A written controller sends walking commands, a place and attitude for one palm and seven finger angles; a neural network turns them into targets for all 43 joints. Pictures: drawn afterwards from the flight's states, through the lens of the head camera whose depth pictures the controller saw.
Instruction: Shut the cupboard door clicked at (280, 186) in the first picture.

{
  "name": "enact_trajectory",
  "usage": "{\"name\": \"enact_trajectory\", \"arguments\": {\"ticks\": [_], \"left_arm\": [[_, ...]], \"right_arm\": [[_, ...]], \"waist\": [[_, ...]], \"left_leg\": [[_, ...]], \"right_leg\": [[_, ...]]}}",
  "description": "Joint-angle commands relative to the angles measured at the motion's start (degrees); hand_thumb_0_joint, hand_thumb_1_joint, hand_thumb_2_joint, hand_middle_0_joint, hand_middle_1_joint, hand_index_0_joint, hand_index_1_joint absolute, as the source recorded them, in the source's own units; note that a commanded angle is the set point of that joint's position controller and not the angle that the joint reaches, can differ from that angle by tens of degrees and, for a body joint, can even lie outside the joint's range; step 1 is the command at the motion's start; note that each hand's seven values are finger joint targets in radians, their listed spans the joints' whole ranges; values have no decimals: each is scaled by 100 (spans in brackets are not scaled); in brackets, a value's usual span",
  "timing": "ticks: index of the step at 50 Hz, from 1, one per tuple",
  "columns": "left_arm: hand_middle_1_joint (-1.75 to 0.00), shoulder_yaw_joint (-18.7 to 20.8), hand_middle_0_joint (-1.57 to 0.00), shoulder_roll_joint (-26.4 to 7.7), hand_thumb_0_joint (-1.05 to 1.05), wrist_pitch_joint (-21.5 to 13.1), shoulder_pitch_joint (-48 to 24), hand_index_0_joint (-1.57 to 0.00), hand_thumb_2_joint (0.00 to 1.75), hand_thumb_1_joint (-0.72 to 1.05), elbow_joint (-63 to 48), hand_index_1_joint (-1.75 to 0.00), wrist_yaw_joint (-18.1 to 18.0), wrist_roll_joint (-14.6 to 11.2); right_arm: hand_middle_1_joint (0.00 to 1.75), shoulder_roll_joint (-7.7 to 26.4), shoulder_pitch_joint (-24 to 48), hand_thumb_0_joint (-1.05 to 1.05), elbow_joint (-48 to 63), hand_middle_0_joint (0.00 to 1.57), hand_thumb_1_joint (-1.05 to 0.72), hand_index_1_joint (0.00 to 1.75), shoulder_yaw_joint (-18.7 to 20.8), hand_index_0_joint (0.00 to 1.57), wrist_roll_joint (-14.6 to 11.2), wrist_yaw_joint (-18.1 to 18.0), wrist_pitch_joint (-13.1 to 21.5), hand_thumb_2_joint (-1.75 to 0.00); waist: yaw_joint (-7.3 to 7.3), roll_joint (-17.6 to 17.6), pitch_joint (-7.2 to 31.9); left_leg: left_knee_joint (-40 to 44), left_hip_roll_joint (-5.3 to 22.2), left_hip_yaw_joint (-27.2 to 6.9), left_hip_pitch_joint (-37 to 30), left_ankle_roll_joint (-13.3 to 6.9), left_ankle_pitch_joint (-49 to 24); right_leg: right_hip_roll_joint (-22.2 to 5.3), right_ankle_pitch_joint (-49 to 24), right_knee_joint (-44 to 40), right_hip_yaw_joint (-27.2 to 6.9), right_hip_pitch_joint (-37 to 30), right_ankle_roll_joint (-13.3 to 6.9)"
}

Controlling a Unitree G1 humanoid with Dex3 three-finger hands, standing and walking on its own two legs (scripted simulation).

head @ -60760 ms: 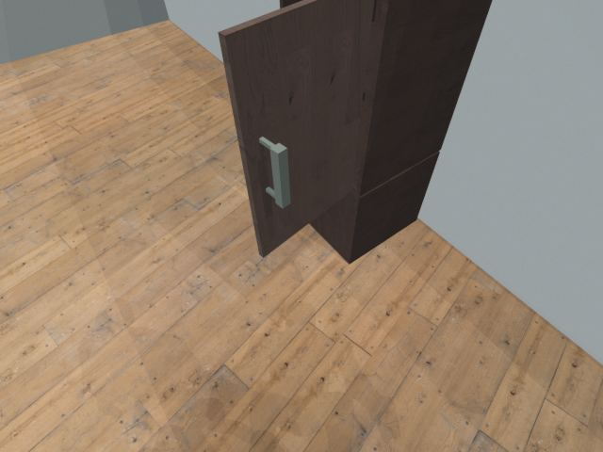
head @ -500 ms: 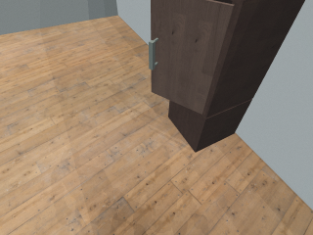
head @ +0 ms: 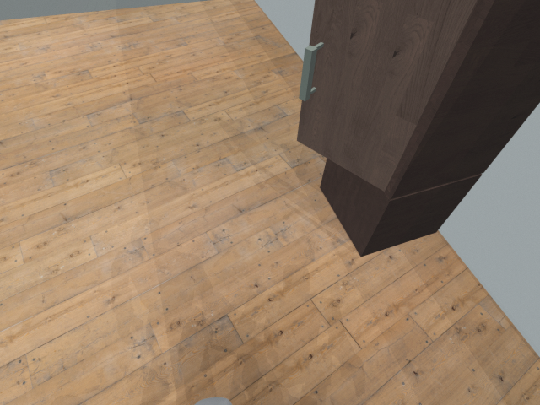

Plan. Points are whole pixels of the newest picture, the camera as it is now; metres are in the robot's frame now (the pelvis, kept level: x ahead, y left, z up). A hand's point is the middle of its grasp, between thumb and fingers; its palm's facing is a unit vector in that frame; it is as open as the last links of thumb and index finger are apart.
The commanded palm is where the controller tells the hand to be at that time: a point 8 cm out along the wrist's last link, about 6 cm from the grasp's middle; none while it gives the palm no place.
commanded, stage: walk to a spot facing it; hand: left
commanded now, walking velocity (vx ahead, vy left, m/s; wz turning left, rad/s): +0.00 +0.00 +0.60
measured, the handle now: (312, 72) +0.98 -0.09 -0.04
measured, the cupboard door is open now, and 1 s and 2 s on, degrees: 29 29 29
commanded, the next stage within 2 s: turn to face it in 1.40 s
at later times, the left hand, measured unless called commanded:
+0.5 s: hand out of the picture +0.05 +0.23 -0.15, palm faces +0.28 -0.91 -0.31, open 7.4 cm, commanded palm none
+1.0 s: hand out of the picture -0.07 +0.23 -0.18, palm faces +0.62 -0.75 -0.24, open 7.4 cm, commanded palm none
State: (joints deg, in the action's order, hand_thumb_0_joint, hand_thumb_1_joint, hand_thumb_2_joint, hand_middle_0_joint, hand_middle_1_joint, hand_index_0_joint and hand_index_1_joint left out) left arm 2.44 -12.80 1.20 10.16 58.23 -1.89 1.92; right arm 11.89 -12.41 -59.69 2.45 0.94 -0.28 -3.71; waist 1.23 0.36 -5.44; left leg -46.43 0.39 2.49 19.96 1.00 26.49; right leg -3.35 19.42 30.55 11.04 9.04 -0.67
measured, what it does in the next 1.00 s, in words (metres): steps to the left, turning left: right foot, then left foot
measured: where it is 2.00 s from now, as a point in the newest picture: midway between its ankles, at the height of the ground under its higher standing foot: (191, 363)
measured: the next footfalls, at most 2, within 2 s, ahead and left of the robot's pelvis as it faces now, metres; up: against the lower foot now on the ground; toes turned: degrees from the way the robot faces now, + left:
right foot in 0.48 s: +0.06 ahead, -0.12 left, +0.00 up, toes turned +18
left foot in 0.88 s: +0.09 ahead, +0.20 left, +0.00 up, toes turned +42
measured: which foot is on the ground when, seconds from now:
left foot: down 0.00-0.46, up 0.48-0.86, down 0.88-1.00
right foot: down 0.00-0.08, up 0.10-0.46, down 0.48-0.90, up 0.92-1.00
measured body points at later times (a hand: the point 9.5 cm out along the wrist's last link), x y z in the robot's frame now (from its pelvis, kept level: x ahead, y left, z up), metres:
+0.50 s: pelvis +0.00 -0.01 +0.00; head +0.05 -0.01 +0.45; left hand +0.03 +0.27 -0.12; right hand +0.12 -0.25 -0.16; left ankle +0.01 +0.12 -0.72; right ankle +0.03 -0.13 -0.74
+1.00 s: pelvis +0.09 +0.09 -0.01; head +0.13 +0.14 +0.44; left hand -0.11 +0.27 -0.16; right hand +0.35 -0.02 -0.13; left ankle +0.06 +0.18 -0.73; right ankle +0.10 -0.08 -0.65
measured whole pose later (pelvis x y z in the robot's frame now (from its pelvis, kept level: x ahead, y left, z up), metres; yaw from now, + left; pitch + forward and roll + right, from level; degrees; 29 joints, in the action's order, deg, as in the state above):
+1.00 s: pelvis +0.09 +0.09 -0.01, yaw +37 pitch +0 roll +1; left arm 4.2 -14.1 1.4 20.8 58.6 0.4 1.8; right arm 12.8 -5.6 -49.6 2.1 1.7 0.8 1.8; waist -2.0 2.9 -7.1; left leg -36.7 -0.8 6.6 19.9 -3.6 17.5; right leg -9.1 25.3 67.4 4.1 22.1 2.1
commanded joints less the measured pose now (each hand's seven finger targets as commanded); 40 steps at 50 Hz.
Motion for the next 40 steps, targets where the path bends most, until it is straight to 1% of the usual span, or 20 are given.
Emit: {"name": "enact_trajectory", "arguments": {"ticks": [1, 2, 3, 4, 5, 7, 9, 12, 17, 19, 21, 22, 23, 24, 25, 26, 27, 29, 35, 40], "left_arm": [[-30, 343, -20, -1167, 0, -48, 105, -20, 90, 90, -516, -30, -37, -21], [-30, 333, -20, -1090, 0, -21, 126, -20, 90, 90, -531, -30, -10, -45], [-30, 310, -20, -867, 0, 48, 298, -20, 90, 90, -643, -30, 12, -88], [-30, 238, -20, -593, 0, 73, 49, -20, 90, 90, -899, -30, 3, -105], [-30, 247, -20, -637, 0, 133, -264, -20, 90, 90, -1000, -30, -26, -51], [-30, 297, -20, -653, 0, 106, -355, -20, 90, 90, -959, -30, 37, -31], [-30, 296, -20, -552, 0, 37, -124, -20, 90, 90, -878, -30, 85, -38], [-30, 244, -20, -488, 0, 1, -76, -20, 90, 90, -914, -30, 77, -73], [-30, 224, -20, -458, 0, -1, -54, -20, 90, 90, -1045, -30, 40, -92], [-30, 240, -20, -472, 0, 17, 176, -20, 90, 90, -1012, -30, 23, -111], [-30, 283, -20, -594, 0, -13, 736, -20, 90, 90, -864, -30, 39, -98], [-30, 358, -20, -907, 0, -59, 1122, -20, 90, 90, -786, -30, 35, -28], [-30, 470, -20, -1427, 0, -90, 1256, -20, 90, 90, -861, -30, -7, 97], [-30, 362, -20, -1404, 0, -41, 744, -20, 90, 90, -977, -30, -10, -16], [-30, 395, -20, -1286, 0, -113, 273, -20, 90, 90, -1120, -30, -6, -51], [-30, 348, -20, -1051, 0, -200, 34, -20, 90, 90, -1155, -30, -1, -52], [-30, 307, -20, -857, 0, -248, -87, -20, 90, 90, -1115, -30, 10, -49], [-30, 267, -20, -732, 0, -374, 194, -20, 90, 90, -992, -30, 34, -52], [-30, 309, -20, -817, 0, -452, 1369, -20, 90, 90, -509, -30, 41, -4], [-30, 366, -20, -1027, 0, -448, 1525, -20, 90, 90, -435, -30, 78, 13]], "right_arm": [[30, 444, -199, 0, 616, 20, -90, 30, 130, 20, -7, 68, 128, -90], [30, 572, -384, 0, 607, 20, -90, 30, 169, 20, 2, 93, 145, -90], [30, 997, -636, 0, 633, 20, -90, 30, 261, 20, 47, 96, 179, -90], [30, 1471, -929, 0, 626, 20, -90, 30, 389, 20, 113, 38, 181, -90], [30, 1513, -1083, 0, 542, 20, -90, 30, 397, 20, 131, -10, 175, -90], [30, 1264, -491, 0, 746, 20, -90, 30, 330, 20, 116, -69, 222, -90], [30, 1161, -308, 0, 823, 20, -90, 30, 289, 20, 110, -112, 283, -90], [30, 1200, -427, 0, 802, 20, -90, 30, 318, 20, 89, -133, 292, -90], [30, 1239, -391, 0, 832, 20, -90, 30, 387, 20, 99, -96, 215, -90], [30, 1230, -152, 0, 928, 20, -90, 30, 412, 20, 105, -67, 172, -90], [30, 1168, 165, 0, 1062, 20, -90, 30, 425, 20, 71, -42, 124, -90], [30, 994, 275, 0, 1135, 20, -90, 30, 412, 20, 33, -7, 112, -90], [30, 520, 223, 0, 1274, 20, -90, 30, 352, 20, -9, 21, 129, -90], [30, 706, 311, 0, 1305, 20, -90, 30, 389, 20, 112, 46, 133, -90], [30, 721, 139, 0, 1255, 20, -90, 30, 419, 20, 126, 94, 72, -90], [30, 723, 192, 0, 1210, 20, -90, 30, 397, 20, 128, 149, 76, -90], [30, 727, 84, 0, 1154, 20, -90, 30, 400, 20, 141, 216, 87, -90], [30, 601, 171, 0, 1126, 20, -90, 30, 330, 20, 102, 284, 135, -90], [30, 370, 1069, 0, 1369, 20, -90, 30, 185, 20, 68, 343, 203, -90], [30, 395, 1287, 0, 1472, 20, -90, 30, 109, 20, 51, 387, 318, -90]], "waist": [[33, 585, 387], [128, 231, 428], [189, -1158, 487], [372, -2067, 450], [473, -1475, 554], [188, -991, 303], [46, -645, 566], [104, -511, 1011], [100, -813, 1050], [-17, -1006, 982], [-289, -843, 942], [-507, -209, 896], [-583, 1602, 693], [-357, 1383, 139], [-56, 1050, 157], [26, 1145, -95], [152, 924, -10], [83, 743, 70], [-390, 848, 69], [-399, 1008, 80]], "left_leg": [[818, 278, 213, -291, 71, -759], [1423, 305, 98, -917, -3, -1522], [2158, 1104, -1350, -1209, -408, -2964], [2903, 2198, -2989, -1052, -1171, -3491], [3221, 2167, -3175, -604, -1286, -1790], [3300, 1734, -2905, -201, -1080, -634], [3042, 1398, -2392, -697, -1023, -1638], [2737, 1295, -2277, -1328, -1140, -2698], [2600, 1108, -2455, -1249, -1088, -3103], [2653, 979, -2502, -739, -993, -2517], [2558, 601, -2420, 223, -747, -756], [1895, 102, -2040, 1200, -473, 277], [-47, -733, -859, 2535, 2, 884], [-1462, -520, -755, 2434, 46, 574], [-2230, -210, -891, 2223, 50, 19], [-2540, -11, -813, 2273, 86, -320], [-2580, 148, -699, 2139, 114, -675], [-2255, 204, -415, 1986, 185, -1038], [-837, 289, 48, 2159, 67, -881], [632, 137, 510, 1094, -191, -526]], "right_leg": [[-1715, -2793, -127, -532, 179, -598], [-1509, -2144, 349, -267, 679, -294], [-827, -486, 1337, 70, 1464, 185], [-157, 2009, 2537, -207, 2002, 403], [-131, 1785, 3280, -897, 1904, 241], [-232, 819, 3568, -1241, 2229, 236], [-165, 424, 3249, -1229, 2284, 335], [5, 530, 2537, -1199, 2130, 389], [238, 541, 1577, -1156, 1641, 375], [324, 427, 1077, -1112, 1031, 328], [418, -4, -37, -938, -186, 286], [-19, 505, -1047, -1405, -1090, 148], [-1792, 2282, -2216, -3682, -1405, -459], [-2410, 2259, -2439, -3850, -206, -677], [-2234, 2408, -2457, -3707, 286, -712], [-1954, 2056, -2428, -3290, 492, -642], [-1688, 1371, -2218, -2463, 407, -540], [-1353, -241, -1906, -1516, -44, -503], [-1569, -2186, -1533, -790, -1300, -501], [-1820, -3109, -1028, -361, -1213, -447]]}}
